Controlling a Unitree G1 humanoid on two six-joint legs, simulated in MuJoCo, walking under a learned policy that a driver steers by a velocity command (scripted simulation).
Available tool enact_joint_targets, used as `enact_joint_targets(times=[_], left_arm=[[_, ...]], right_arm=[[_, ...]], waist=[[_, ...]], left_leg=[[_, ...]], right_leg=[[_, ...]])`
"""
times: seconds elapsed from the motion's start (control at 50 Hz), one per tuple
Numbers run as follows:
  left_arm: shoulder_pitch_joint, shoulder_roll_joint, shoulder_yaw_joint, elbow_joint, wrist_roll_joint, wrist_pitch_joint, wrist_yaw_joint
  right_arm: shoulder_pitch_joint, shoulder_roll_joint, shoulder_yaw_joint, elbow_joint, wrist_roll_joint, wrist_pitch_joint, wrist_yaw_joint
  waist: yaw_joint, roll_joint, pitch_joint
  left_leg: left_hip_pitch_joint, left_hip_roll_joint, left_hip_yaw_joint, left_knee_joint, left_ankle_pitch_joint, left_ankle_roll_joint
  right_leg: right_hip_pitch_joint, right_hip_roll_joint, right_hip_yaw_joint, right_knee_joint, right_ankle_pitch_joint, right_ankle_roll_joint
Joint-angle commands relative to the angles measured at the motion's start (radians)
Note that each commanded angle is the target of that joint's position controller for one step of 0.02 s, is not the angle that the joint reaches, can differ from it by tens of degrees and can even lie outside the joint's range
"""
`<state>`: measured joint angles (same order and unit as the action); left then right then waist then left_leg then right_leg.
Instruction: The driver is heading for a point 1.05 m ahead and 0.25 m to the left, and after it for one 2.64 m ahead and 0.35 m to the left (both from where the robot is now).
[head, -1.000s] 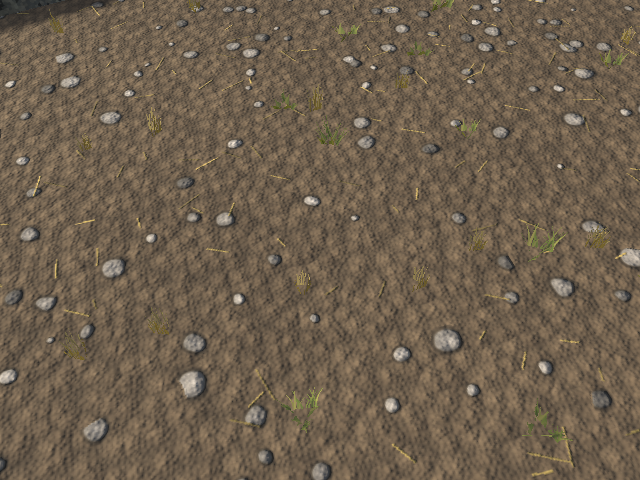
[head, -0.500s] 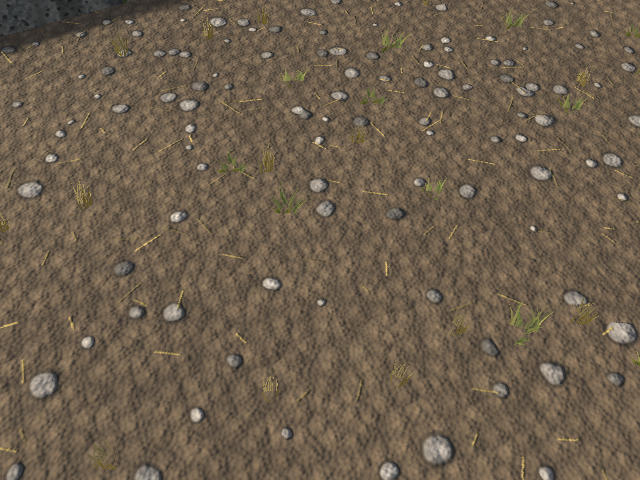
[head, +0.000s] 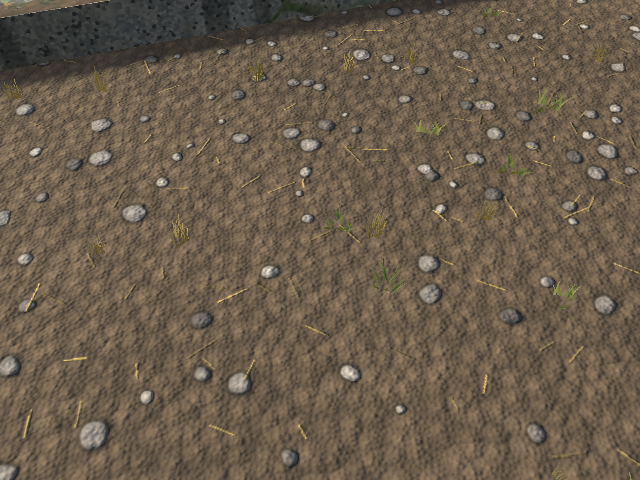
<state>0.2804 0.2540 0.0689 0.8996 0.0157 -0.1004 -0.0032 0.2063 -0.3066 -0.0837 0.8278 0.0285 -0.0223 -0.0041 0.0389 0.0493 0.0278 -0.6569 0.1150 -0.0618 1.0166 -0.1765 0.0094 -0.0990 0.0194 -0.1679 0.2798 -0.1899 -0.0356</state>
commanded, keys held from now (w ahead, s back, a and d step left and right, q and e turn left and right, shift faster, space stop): w+q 0.46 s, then w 0.20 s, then no key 0.34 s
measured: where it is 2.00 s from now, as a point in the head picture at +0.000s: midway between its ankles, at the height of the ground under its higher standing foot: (276, 436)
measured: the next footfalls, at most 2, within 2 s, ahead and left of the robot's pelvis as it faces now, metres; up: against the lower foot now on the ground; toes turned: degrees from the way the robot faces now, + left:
left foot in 0.26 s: +0.30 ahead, +0.16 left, +0.00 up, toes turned +12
right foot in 0.76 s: +0.65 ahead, +0.06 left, +0.00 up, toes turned +21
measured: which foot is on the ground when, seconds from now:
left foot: up 0.00-0.24, down 0.26-0.78, up 0.80-1.00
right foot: down 0.00-0.26, up 0.28-0.74, down 0.76-1.00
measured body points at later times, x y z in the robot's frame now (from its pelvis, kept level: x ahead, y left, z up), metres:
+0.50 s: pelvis +0.27 +0.09 +0.00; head +0.30 +0.12 +0.45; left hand +0.37 +0.40 -0.10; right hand +0.41 -0.16 -0.11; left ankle +0.26 +0.15 -0.75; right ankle +0.41 -0.08 -0.67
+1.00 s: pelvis +0.52 +0.11 -0.01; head +0.56 +0.12 +0.44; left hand +0.54 +0.39 -0.13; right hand +0.73 -0.10 -0.13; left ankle +0.48 +0.26 -0.71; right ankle +0.61 +0.04 -0.75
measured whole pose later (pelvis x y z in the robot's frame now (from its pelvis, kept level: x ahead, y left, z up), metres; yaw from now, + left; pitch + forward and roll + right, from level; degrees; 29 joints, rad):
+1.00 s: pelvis +0.52 +0.11 -0.01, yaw +22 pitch +1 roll -1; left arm 0.14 0.23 0.03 0.88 0.02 -0.07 -0.03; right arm 0.21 -0.28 -0.06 0.77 0.00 0.01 -0.04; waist 0.01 0.03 0.07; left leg -0.45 0.05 -0.07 0.83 -0.39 -0.06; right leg -0.30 0.04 -0.04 0.40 -0.12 -0.05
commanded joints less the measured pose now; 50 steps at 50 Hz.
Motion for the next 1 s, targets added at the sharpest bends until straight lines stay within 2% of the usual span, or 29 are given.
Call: enact_joint_targets(times=[0.02, 0.1, 0.16, 0.2, 0.22, 0.24, 0.26, 0.28, 0.3, 0.32, 0.34, 0.36, 0.38, 0.42, 0.46, 0.56, 0.62, 0.68, 0.72, 0.74, 0.76, 0.78, 0.8, 0.82, 0.84, 0.86, 0.88, 0.94, 1.0], left_arm=[[-0.082, 0.150, 0.033, -0.063, 0.000, -0.013, 0.013], [-0.027, 0.182, 0.043, -0.041, -0.015, 0.005, 0.022], [-0.001, 0.205, 0.053, -0.025, -0.033, 0.028, 0.022], [-0.021, 0.234, 0.062, -0.030, -0.043, 0.042, 0.025], [-0.035, 0.245, 0.065, -0.035, -0.048, 0.051, 0.027], [-0.056, 0.242, 0.062, -0.040, -0.053, 0.058, 0.027], [-0.040, 0.205, 0.047, -0.054, -0.030, 0.053, 0.029], [0.042, 0.048, 0.000, -0.110, 0.010, 0.027, 0.018], [-0.044, 0.117, 0.005, -0.123, -0.029, -0.015, 0.003], [-0.137, 0.164, 0.017, -0.152, -0.068, -0.038, -0.005], [-0.149, 0.156, 0.014, -0.149, -0.057, -0.051, -0.001], [-0.143, 0.161, 0.020, -0.134, -0.029, -0.052, 0.007], [-0.121, 0.171, 0.028, -0.126, -0.019, -0.041, 0.008], [-0.110, 0.157, 0.030, -0.128, -0.009, -0.016, 0.007], [-0.159, 0.129, 0.023, -0.147, 0.001, -0.002, 0.010], [-0.309, 0.079, -0.002, -0.183, -0.009, -0.008, -0.010], [-0.376, 0.096, -0.004, -0.208, -0.020, -0.016, -0.022], [-0.399, 0.119, 0.000, -0.225, -0.014, -0.029, -0.035], [-0.331, 0.138, 0.008, -0.208, -0.003, -0.038, -0.037], [-0.236, 0.156, 0.019, -0.180, 0.007, -0.044, -0.035], [-0.119, 0.195, 0.028, -0.156, 0.021, -0.049, -0.033], [0.011, 0.261, 0.039, -0.138, 0.041, -0.047, -0.029], [0.072, 0.210, 0.031, -0.096, 0.010, -0.027, -0.035], [0.036, 0.169, 0.018, -0.109, -0.023, -0.012, -0.039], [-0.050, 0.143, 0.009, -0.126, -0.022, 0.000, -0.033], [-0.125, 0.111, -0.007, -0.130, -0.011, 0.006, -0.031], [-0.169, 0.083, -0.018, -0.131, -0.005, 0.007, -0.030], [-0.228, 0.099, -0.017, -0.105, 0.013, 0.015, -0.030], [-0.214, 0.136, -0.007, -0.076, 0.002, 0.027, -0.020]], right_arm=[[-0.011, -0.014, 0.001, -0.065, -0.005, -0.006, 0.015], [-0.149, -0.001, 0.013, -0.120, -0.008, -0.010, 0.041], [-0.193, -0.017, 0.009, -0.160, -0.007, -0.006, 0.056], [-0.150, -0.050, -0.008, -0.169, -0.008, -0.001, 0.060], [-0.068, -0.078, -0.025, -0.155, -0.006, 0.002, 0.059], [0.083, -0.123, -0.054, -0.117, -0.002, 0.004, 0.052], [0.247, -0.211, -0.092, -0.073, 0.001, 0.014, 0.031], [0.203, -0.315, -0.102, -0.080, 0.008, 0.005, 0.024], [0.224, -0.242, -0.076, -0.118, -0.004, -0.015, 0.033], [0.190, -0.181, -0.058, -0.110, -0.013, -0.032, 0.038], [0.135, -0.153, -0.049, -0.116, -0.009, -0.042, 0.037], [0.061, -0.118, -0.039, -0.130, -0.012, -0.044, 0.035], [0.019, -0.092, -0.028, -0.149, -0.023, -0.046, 0.030], [0.013, -0.100, -0.027, -0.156, -0.022, -0.049, 0.021], [0.047, -0.128, -0.034, -0.147, -0.016, -0.051, 0.005], [0.121, -0.115, -0.027, -0.110, -0.016, -0.047, -0.012], [0.174, -0.118, -0.026, -0.076, -0.013, -0.048, -0.008], [0.207, -0.116, -0.025, -0.050, -0.015, -0.035, -0.016], [0.193, -0.122, -0.026, -0.048, -0.022, -0.021, -0.023], [0.165, -0.121, -0.023, -0.057, -0.021, -0.017, -0.025], [0.146, -0.102, -0.012, -0.076, -0.029, -0.018, -0.025], [0.212, -0.047, 0.008, -0.092, -0.042, -0.027, -0.023], [0.360, -0.023, 0.018, -0.046, -0.022, -0.033, -0.015], [0.311, -0.128, -0.004, -0.038, -0.006, -0.029, -0.013], [0.193, -0.139, -0.010, -0.068, 0.002, -0.020, -0.015], [0.129, -0.121, -0.007, -0.081, -0.011, -0.008, -0.020], [0.110, -0.110, -0.011, -0.086, -0.025, 0.007, -0.027], [0.165, -0.018, 0.011, -0.071, -0.028, 0.034, -0.037], [0.139, -0.024, 0.015, -0.063, -0.029, 0.037, -0.040]], waist=[[-0.028, -0.105, 0.022], [0.023, -0.081, 0.062], [0.020, -0.091, 0.071], [-0.025, -0.123, 0.021], [-0.077, -0.133, -0.029], [-0.164, -0.114, -0.105], [-0.226, -0.017, -0.193], [-0.087, 0.244, -0.247], [-0.150, 0.118, -0.370], [-0.161, 0.064, -0.235], [-0.122, -0.002, -0.155], [-0.079, -0.034, -0.105], [-0.043, -0.017, -0.092], [-0.023, -0.017, -0.078], [-0.030, -0.026, -0.050], [-0.102, 0.023, -0.013], [-0.133, 0.029, 0.018], [-0.132, 0.031, 0.033], [-0.096, 0.061, -0.008], [-0.041, 0.063, -0.069], [0.014, 0.041, -0.183], [0.025, -0.138, -0.347], [0.009, -0.345, -0.497], [0.030, -0.198, -0.418], [0.024, -0.138, -0.271], [-0.003, -0.084, -0.165], [-0.033, -0.078, -0.125], [-0.089, -0.170, -0.113], [-0.075, -0.170, -0.181]], left_leg=[[-0.016, 0.030, -0.011, -0.139, 0.153, -0.005], [-0.010, 0.009, 0.063, -0.305, 0.205, 0.015], [-0.015, -0.015, 0.098, -0.363, 0.119, 0.050], [0.090, -0.075, 0.154, -0.368, 0.017, 0.088], [0.200, -0.117, 0.181, -0.371, -0.023, 0.112], [0.411, -0.165, 0.194, -0.436, 0.026, 0.147], [0.713, -0.099, 0.033, -0.471, 0.027, 0.199], [0.991, 0.143, -0.536, -0.582, -0.142, 0.376], [1.044, 0.217, -0.779, -0.731, -0.276, 0.416], [0.968, 0.199, -0.650, -0.755, -0.208, 0.363], [0.831, 0.156, -0.522, -0.746, -0.114, 0.326], [0.694, 0.114, -0.422, -0.749, -0.001, 0.297], [0.606, 0.087, -0.363, -0.766, 0.087, 0.285], [0.523, 0.066, -0.312, -0.795, 0.191, 0.289], [0.474, 0.041, -0.253, -0.810, 0.249, 0.284], [0.431, -0.022, -0.140, -0.819, 0.171, 0.207], [0.500, 0.018, -0.176, -0.801, 0.126, 0.203], [0.647, 0.068, -0.218, -0.714, 0.261, 0.192], [0.696, 0.058, -0.213, -0.607, 0.515, 0.158], [0.692, 0.018, -0.188, -0.503, 0.678, 0.130], [0.605, -0.032, -0.159, -0.338, 0.635, 0.090], [0.330, -0.142, -0.118, -0.009, 0.230, 0.023], [0.140, -0.246, -0.115, 0.268, -0.504, -0.032], [0.082, -0.194, -0.176, 0.335, -0.487, -0.037], [0.036, -0.150, -0.133, 0.325, -0.431, -0.044], [0.048, -0.110, -0.091, 0.243, -0.383, -0.052], [0.098, -0.068, -0.074, 0.153, -0.341, -0.053], [0.312, -0.058, -0.010, -0.117, -0.277, -0.074], [0.419, -0.061, 0.008, -0.297, -0.100, -0.071]], right_leg=[[-0.013, -0.271, 0.090, -0.169, 0.229, -0.133], [0.065, -0.290, 0.010, -0.160, 0.257, -0.121], [0.173, -0.321, -0.023, -0.093, 0.379, -0.099], [0.210, -0.323, -0.051, 0.033, 0.692, -0.077], [0.204, -0.314, -0.065, 0.163, 0.829, -0.065], [0.137, -0.277, -0.091, 0.365, 0.840, -0.036], [-0.095, -0.233, -0.094, 0.669, 0.563, 0.015], [-0.541, -0.019, -0.002, 1.008, -0.359, 0.077], [-0.650, 0.002, 0.241, 1.115, -0.425, 0.059], [-0.737, -0.045, 0.249, 1.101, -0.327, 0.031], [-0.707, -0.091, 0.249, 1.019, -0.237, 0.013], [-0.634, -0.123, 0.251, 0.928, -0.178, 0.016], [-0.560, -0.144, 0.261, 0.876, -0.138, 0.021], [-0.506, -0.144, 0.248, 0.794, -0.106, 0.048], [-0.516, -0.126, 0.229, 0.682, -0.021, 0.080], [-0.436, -0.077, 0.196, 0.332, 0.328, 0.091], [-0.450, -0.068, 0.204, 0.256, 0.355, 0.068], [-0.508, -0.057, 0.204, 0.194, 0.251, 0.029], [-0.418, -0.022, 0.176, 0.169, 0.192, -0.005], [-0.282, 0.006, 0.146, 0.130, 0.265, -0.030], [-0.048, -0.075, 0.204, 0.172, 0.508, -0.078], [0.325, -0.297, 0.441, 0.258, 0.865, -0.203], [0.517, -0.472, 0.723, 0.226, 0.937, -0.360], [0.413, -0.437, 0.703, 0.175, 0.722, -0.325], [0.278, -0.386, 0.578, 0.149, 0.618, -0.271], [0.116, -0.334, 0.487, 0.107, 0.612, -0.242], [0.006, -0.301, 0.435, 0.078, 0.584, -0.221], [-0.181, -0.225, 0.306, 0.022, 0.650, -0.202], [-0.157, -0.228, 0.278, 0.018, 0.595, -0.196]])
